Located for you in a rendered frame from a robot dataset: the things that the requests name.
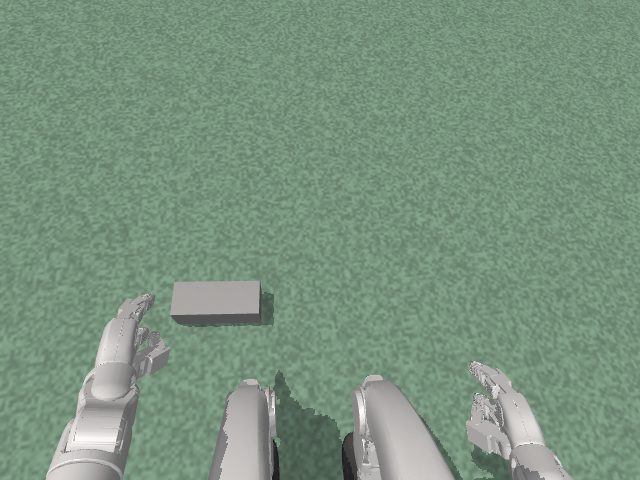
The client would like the right robot foot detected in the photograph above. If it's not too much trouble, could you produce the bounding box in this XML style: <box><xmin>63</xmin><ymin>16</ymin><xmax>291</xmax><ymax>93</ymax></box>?
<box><xmin>342</xmin><ymin>432</ymin><xmax>358</xmax><ymax>480</ymax></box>

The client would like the right robot hand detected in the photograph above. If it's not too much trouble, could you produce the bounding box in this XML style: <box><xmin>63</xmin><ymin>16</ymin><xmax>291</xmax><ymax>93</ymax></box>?
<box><xmin>466</xmin><ymin>361</ymin><xmax>546</xmax><ymax>460</ymax></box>

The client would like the left robot hand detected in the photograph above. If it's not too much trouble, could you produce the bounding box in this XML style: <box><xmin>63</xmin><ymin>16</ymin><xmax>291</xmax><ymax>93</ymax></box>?
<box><xmin>94</xmin><ymin>293</ymin><xmax>170</xmax><ymax>379</ymax></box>

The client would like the carton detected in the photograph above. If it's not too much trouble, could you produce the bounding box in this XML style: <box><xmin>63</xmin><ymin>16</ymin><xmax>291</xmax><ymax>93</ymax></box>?
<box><xmin>170</xmin><ymin>281</ymin><xmax>262</xmax><ymax>324</ymax></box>

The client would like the left robot arm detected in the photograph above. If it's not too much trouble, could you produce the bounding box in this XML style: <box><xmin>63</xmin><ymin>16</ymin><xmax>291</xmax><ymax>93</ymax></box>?
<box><xmin>46</xmin><ymin>362</ymin><xmax>140</xmax><ymax>480</ymax></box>

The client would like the right robot arm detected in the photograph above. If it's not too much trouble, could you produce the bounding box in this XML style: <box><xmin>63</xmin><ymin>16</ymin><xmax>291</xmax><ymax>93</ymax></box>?
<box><xmin>509</xmin><ymin>444</ymin><xmax>574</xmax><ymax>480</ymax></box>

